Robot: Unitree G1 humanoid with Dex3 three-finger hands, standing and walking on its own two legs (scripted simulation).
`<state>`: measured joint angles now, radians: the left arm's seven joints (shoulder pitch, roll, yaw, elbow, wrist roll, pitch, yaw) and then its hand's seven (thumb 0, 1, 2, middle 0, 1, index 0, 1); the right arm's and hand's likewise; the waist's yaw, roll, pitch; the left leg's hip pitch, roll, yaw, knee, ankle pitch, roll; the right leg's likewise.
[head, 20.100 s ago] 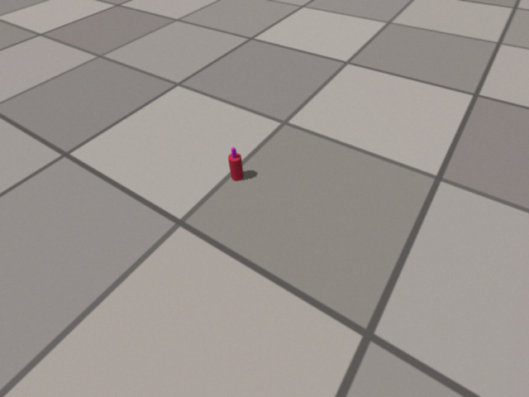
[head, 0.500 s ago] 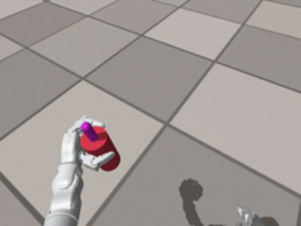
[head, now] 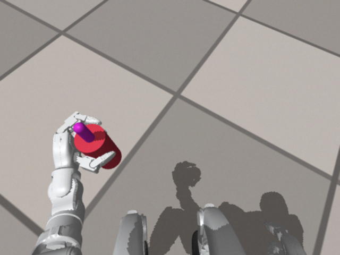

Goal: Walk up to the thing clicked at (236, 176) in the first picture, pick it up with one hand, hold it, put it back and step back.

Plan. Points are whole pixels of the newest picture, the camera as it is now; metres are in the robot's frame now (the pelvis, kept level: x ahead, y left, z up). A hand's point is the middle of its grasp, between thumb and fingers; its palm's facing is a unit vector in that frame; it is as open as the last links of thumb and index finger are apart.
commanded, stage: crouch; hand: left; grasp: from the side
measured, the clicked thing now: (96, 144) +0.38 +0.18 -0.02
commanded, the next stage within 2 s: lower in 1.32 s
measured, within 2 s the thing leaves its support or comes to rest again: neither
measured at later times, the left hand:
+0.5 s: hand (109, 159) +0.42 +0.20 -0.25, palm faces +0.14 -0.99 -0.03, open 10.0 cm
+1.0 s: hand (114, 163) +0.44 +0.21 -0.36, palm faces +0.13 -0.99 -0.02, open 9.9 cm
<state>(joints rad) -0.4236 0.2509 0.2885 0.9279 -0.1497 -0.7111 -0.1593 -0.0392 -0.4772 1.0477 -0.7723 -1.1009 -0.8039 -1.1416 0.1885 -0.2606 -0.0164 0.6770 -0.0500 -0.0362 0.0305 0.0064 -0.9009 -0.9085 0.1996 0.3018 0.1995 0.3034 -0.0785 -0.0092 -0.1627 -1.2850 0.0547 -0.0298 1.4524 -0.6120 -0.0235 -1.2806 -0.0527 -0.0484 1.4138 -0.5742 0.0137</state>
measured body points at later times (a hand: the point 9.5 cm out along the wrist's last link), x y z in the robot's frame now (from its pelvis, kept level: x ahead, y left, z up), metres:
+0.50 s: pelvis -0.05 +0.00 -0.20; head +0.16 +0.04 +0.19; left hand +0.41 +0.25 -0.24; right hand +0.04 -0.27 -0.33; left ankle +0.03 +0.13 -0.58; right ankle +0.04 -0.13 -0.58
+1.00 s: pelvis -0.06 +0.01 -0.29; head +0.17 +0.06 +0.09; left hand +0.43 +0.26 -0.35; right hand -0.02 -0.27 -0.39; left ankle +0.03 +0.13 -0.58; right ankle +0.04 -0.13 -0.58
